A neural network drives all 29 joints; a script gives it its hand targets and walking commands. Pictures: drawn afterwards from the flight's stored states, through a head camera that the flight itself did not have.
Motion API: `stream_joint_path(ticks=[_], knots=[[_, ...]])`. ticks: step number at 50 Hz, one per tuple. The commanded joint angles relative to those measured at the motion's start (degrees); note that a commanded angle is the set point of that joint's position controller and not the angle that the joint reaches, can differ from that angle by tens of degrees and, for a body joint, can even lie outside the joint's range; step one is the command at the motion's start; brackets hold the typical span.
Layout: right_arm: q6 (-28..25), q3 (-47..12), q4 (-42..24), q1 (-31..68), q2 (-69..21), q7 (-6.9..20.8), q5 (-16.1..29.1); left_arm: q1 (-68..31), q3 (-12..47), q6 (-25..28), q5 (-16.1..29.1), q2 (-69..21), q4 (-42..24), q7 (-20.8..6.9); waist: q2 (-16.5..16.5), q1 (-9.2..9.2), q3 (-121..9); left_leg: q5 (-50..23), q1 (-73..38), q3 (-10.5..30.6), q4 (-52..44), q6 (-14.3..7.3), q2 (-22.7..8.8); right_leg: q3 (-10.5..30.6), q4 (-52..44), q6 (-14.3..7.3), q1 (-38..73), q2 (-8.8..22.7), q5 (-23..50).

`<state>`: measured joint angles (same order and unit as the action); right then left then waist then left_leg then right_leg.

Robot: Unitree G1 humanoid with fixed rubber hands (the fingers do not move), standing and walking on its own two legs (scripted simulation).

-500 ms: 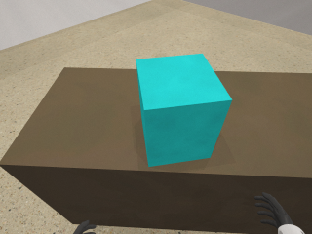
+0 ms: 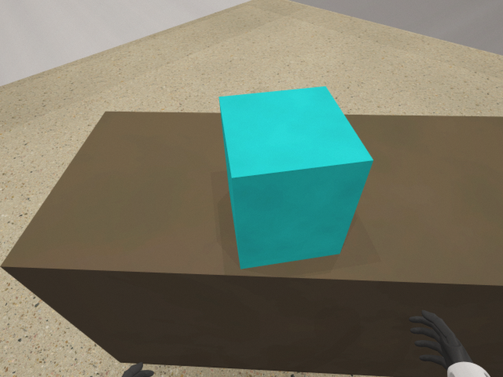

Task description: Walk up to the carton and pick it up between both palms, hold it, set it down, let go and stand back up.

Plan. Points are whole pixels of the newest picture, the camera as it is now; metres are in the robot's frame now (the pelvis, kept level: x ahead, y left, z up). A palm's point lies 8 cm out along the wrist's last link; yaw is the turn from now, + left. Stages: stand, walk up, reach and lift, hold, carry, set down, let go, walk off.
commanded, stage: stand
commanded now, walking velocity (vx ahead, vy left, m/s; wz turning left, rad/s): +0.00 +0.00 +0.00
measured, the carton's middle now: (282, 179) +0.45 +0.02 +0.06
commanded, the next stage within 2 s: none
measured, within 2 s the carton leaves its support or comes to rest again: neither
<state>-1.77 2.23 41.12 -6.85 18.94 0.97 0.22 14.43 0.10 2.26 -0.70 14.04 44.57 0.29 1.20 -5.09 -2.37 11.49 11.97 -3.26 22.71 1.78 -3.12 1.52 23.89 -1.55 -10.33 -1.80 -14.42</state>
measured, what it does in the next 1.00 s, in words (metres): stands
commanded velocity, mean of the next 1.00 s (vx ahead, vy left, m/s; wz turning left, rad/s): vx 0.00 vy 0.00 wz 0.00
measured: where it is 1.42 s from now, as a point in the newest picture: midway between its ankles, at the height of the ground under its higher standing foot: outside the picture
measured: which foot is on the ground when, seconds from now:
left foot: down 0.00-1.00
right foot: down 0.00-1.00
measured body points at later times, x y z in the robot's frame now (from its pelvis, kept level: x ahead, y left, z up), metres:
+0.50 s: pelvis -0.01 +0.00 +0.00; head -0.02 +0.00 +0.45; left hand +0.08 +0.26 -0.12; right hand +0.19 -0.27 -0.08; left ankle +0.00 +0.14 -0.74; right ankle -0.02 -0.10 -0.74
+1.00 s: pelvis -0.01 +0.00 +0.00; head -0.03 +0.00 +0.45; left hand +0.07 +0.26 -0.12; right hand +0.18 -0.27 -0.08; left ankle +0.00 +0.14 -0.74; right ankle -0.02 -0.10 -0.74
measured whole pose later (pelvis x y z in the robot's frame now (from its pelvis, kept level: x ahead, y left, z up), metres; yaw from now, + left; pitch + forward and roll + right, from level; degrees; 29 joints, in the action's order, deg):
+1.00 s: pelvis -0.01 +0.00 +0.00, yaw +0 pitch -1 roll +0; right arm -1.6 2.2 45.1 -6.8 18.9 0.9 0.2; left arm 14.4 0.1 2.4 -0.7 14.0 48.1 0.3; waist 0.3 -5.1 -2.4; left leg 10.6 11.5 -3.3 22.8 1.7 -3.1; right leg 1.5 23.9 -1.4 -9.9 -1.8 -13.4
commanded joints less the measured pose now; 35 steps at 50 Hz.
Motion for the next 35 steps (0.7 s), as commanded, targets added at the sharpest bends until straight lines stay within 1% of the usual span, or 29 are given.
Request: stream_joint_path(ticks=[1,4,7,8,9,10,11,13,14,15,17,18,19,23,26,27,28,29,30,31,32,33,34,35], knots=[[-1.05,2.59,-0.57,-0.67,11.69,-0.84,-1.2,-1.85,-4.51,2.0,-1.1,17.51,1.51,-0.24,-2.27,5.09,-4.02,-12.11,-7.56,4.29,2.2,-4.5,-4.75,5.49,-4.5,-0.22,0.51,8.95,18.4],[-1.02,2.58,-0.06,-0.62,11.74,-0.84,-1.22,-1.57,-4.44,2.21,-1.02,17.37,1.82,-0.16,-1.81,4.96,-4.18,-13.24,-7.61,4.38,2.1,-4.49,-4.69,5.48,-4.23,0.33,1.07,9.05,20.73],[-1.0,2.52,-0.05,-0.63,11.46,-0.87,-1.09,-2.14,-4.58,2.03,-1.07,17.61,2.07,-0.21,-1.34,5.18,-4.21,-13.49,-7.53,4.53,2.08,-4.47,-4.65,5.13,-4.01,-0.02,1.39,8.81,20.64],[-0.93,2.57,0.18,-0.99,11.85,-0.89,-1.1,-1.37,-4.52,2.1,-0.97,17.5,2.2,-0.16,-2.3,4.76,-4.29,-13.94,-7.68,4.4,2.37,-4.57,-4.73,5.57,-4.1,0.31,1.33,9.22,21.5],[-0.87,2.57,0.32,-0.82,11.88,-0.93,-1.11,-1.21,-4.53,2.07,-0.96,17.72,2.46,-0.12,-1.8,4.92,-4.2,-13.45,-8.04,4.41,2.06,-4.54,-4.83,5.63,-4.24,0.1,0.92,9.16,20.36],[-0.89,2.46,0.3,-0.82,11.53,-1.01,-1.14,-1.86,-4.48,2.11,-0.99,17.43,2.21,-0.09,-2.23,5.17,-4.39,-13.62,-8.04,4.6,2.04,-4.6,-4.88,5.44,-4.36,-0.13,1.12,9.13,19.61],[-0.87,2.57,0.33,-0.58,11.65,-1.02,-1.13,-1.49,-4.47,2.07,-1.06,17.57,2.36,-0.09,-2.38,5.0,-4.4,-13.91,-8.37,4.31,2.17,-4.54,-4.9,5.25,-4.34,-0.1,1.03,9.12,19.94],[-0.94,2.52,0.31,-0.39,11.53,-1.04,-0.96,-1.96,-4.41,2.05,-0.96,17.59,2.49,-0.15,-2.23,5.18,-4.2,-13.03,-8.34,4.49,1.76,-4.42,-4.96,5.46,-4.68,-0.54,0.64,8.97,18.43],[-1.04,2.44,0.51,-0.29,11.59,-1.0,-1.08,-1.85,-4.35,2.08,-0.92,17.11,2.54,-0.16,-2.5,4.92,-4.13,-13.28,-8.29,4.57,1.81,-4.47,-4.94,5.52,-4.68,-0.33,0.81,9.16,18.77],[-1.09,2.44,0.6,-0.32,11.47,-0.99,-1.07,-1.63,-4.33,2.1,-0.93,17.28,2.81,-0.18,-2.13,5.1,-3.85,-13.2,-7.92,4.58,1.75,-4.43,-4.96,5.43,-4.65,-0.17,0.89,9.13,18.94],[-1.05,2.5,0.74,-0.23,11.47,-0.98,-1.16,-1.78,-4.29,2.08,-0.95,17.28,2.95,-0.13,-1.87,5.2,-3.78,-12.56,-8.31,4.85,1.62,-4.43,-4.96,5.44,-5.05,-0.57,0.5,8.95,17.9],[-1.05,2.44,0.87,-0.6,11.59,-1.02,-1.19,-1.89,-4.22,2.09,-1.01,17.17,2.88,-0.14,-1.9,5.12,-3.58,-12.55,-8.05,4.75,1.55,-4.49,-4.84,5.58,-4.86,-0.44,0.65,9.07,18.13],[-1.05,2.42,1.21,-0.85,11.42,-1.0,-1.05,-2.19,-4.25,2.14,-0.91,17.37,2.87,-0.2,-2.46,5.34,-3.54,-11.87,-8.31,4.81,1.38,-4.51,-5.03,5.81,-5.37,-0.66,0.09,9.27,16.78],[-1.03,2.4,1.38,0.04,11.54,-0.98,-1.14,-2.1,-4.25,2.01,-0.97,17.16,3.23,-0.17,-2.7,5.11,-3.33,-12.68,-8.13,4.86,1.32,-4.35,-5.09,5.68,-4.99,-0.87,0.4,9.14,17.32],[-1.15,2.43,1.48,0.01,11.48,-0.98,-1.08,-2.22,-4.22,2.01,-0.84,17.19,3.49,-0.2,-1.75,5.21,-3.19,-12.49,-8.13,4.69,1.32,-4.34,-5.1,5.62,-5.19,-0.51,0.29,9.15,17.36],[-1.07,2.44,1.85,-0.44,11.62,-0.92,-1.16,-2.12,-4.22,2.04,-0.91,17.5,3.53,-0.15,-2.5,5.36,-3.4,-11.94,-8.62,4.92,1.16,-4.36,-5.05,5.77,-5.43,-0.63,0.31,9.16,17.02],[-1.14,2.35,1.8,-0.4,11.5,-0.93,-1.02,-2.27,-4.18,2.03,-0.77,17.33,3.63,-0.14,-2.93,5.41,-2.95,-12.79,-8.22,4.8,1.3,-4.3,-4.98,5.88,-5.24,-0.55,0.33,9.29,18.3],[-1.14,2.36,1.89,-0.07,11.43,-0.92,-1.07,-1.98,-4.05,2.04,-0.77,17.18,3.6,-0.14,-2.86,5.3,-3.16,-12.26,-8.28,4.92,1.28,-4.37,-5.05,5.64,-5.44,-0.62,0.42,9.21,17.38],[-1.07,2.32,2.06,-0.08,11.15,-0.95,-1.11,-2.44,-4.18,2.05,-0.9,17.44,4.02,-0.11,-1.85,5.57,-2.45,-11.57,-7.89,4.94,0.77,-4.27,-4.94,5.56,-5.63,-0.7,0.1,9.11,16.23],[-0.95,2.3,2.04,-0.01,11.47,-0.99,-1.12,-2.34,-4.25,2.03,-0.92,17.47,3.79,-0.1,-2.24,5.47,-2.84,-11.44,-8.19,4.95,0.83,-4.31,-5.1,5.79,-5.54,-0.75,0.18,9.32,16.36],[-1.01,2.25,2.27,-0.09,11.5,-0.96,-0.96,-2.2,-4.14,2.04,-0.76,17.24,3.9,-0.11,-1.68,5.31,-2.66,-11.47,-7.88,5.05,0.99,-4.34,-5.06,5.83,-5.65,-0.41,0.09,9.37,16.72],[-1.03,2.25,2.34,-0.11,11.44,-0.93,-1.0,-1.98,-4.01,2.07,-0.75,17.32,4.07,-0.16,-2.01,5.38,-2.56,-10.91,-8.07,5.08,0.69,-4.29,-5.08,5.94,-5.95,-0.71,-0.24,9.48,15.5],[-0.98,2.4,2.48,-0.29,11.73,-1.02,-0.95,-2.01,-4.19,2.0,-0.75,17.62,4.2,-0.07,-2.1,5.27,-2.14,-10.96,-8.03,4.96,0.8,-4.31,-4.93,6.27,-6.13,-0.42,-0.07,9.48,16.52],[-1.0,2.33,2.59,-0.23,11.65,-1.03,-0.95,-2.44,-4.13,2.01,-0.88,17.73,4.15,-0.05,-2.0,5.61,-2.18,-11.2,-8.01,5.1,0.48,-4.21,-5.01,6.07,-5.81,-0.5,0.07,9.4,16.85]])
